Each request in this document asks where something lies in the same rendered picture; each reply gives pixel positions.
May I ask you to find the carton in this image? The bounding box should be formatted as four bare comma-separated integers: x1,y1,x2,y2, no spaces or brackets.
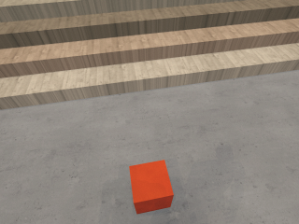
129,160,174,214

